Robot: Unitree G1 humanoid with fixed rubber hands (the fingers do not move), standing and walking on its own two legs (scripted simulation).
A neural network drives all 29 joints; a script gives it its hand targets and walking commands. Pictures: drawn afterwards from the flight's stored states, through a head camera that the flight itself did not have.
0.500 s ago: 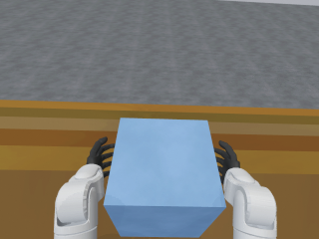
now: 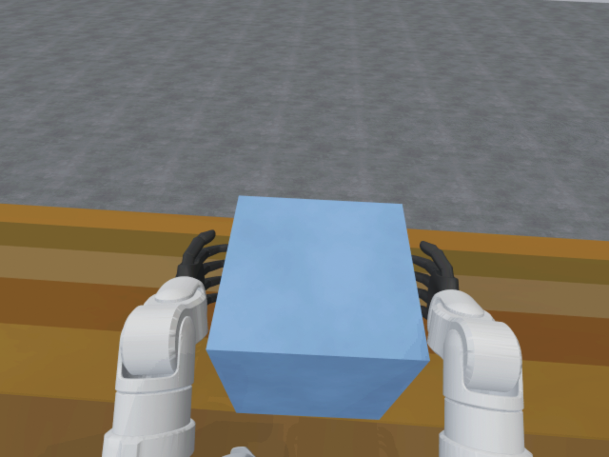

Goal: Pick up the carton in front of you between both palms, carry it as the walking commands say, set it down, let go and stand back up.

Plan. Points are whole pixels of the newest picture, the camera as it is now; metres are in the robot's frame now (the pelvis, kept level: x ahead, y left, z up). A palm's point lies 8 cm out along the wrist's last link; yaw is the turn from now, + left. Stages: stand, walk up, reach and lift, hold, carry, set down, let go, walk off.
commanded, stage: carry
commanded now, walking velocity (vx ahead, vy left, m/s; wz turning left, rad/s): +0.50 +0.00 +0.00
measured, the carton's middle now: (313, 315) +0.32 +0.01 +0.03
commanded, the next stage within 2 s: none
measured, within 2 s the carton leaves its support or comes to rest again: neither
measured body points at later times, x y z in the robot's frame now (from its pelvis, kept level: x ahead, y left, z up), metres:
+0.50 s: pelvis +0.30 +0.03 -0.01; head +0.37 +0.03 +0.44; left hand +0.69 +0.18 +0.10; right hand +0.69 -0.12 +0.10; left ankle +0.21 +0.09 -0.73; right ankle +0.36 -0.08 -0.70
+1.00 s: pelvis +0.67 +0.02 -0.17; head +0.68 +0.02 +0.28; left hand +1.06 +0.14 -0.02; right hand +1.03 -0.16 -0.03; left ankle +0.67 +0.04 -0.87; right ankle +0.63 -0.11 -0.79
